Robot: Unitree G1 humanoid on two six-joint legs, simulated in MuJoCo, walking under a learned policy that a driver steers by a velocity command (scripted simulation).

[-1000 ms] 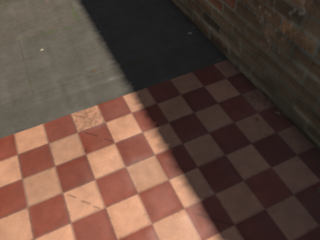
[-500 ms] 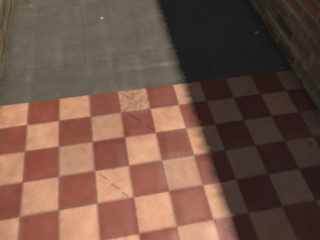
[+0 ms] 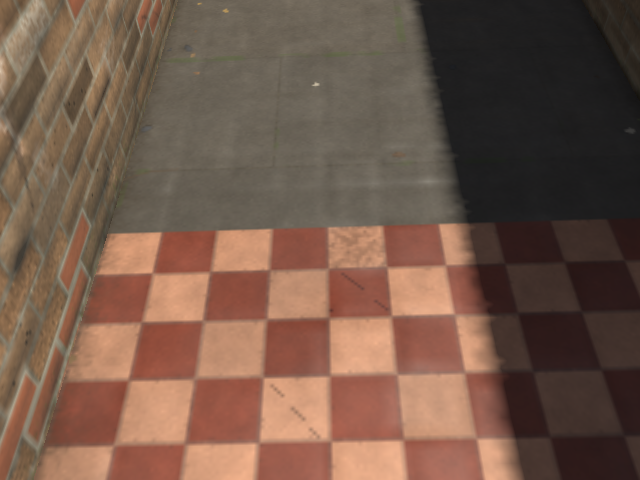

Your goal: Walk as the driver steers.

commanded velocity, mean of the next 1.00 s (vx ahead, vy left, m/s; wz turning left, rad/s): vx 0.32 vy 0.00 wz -0.22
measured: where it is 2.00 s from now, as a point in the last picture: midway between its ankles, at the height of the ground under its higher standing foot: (400, 390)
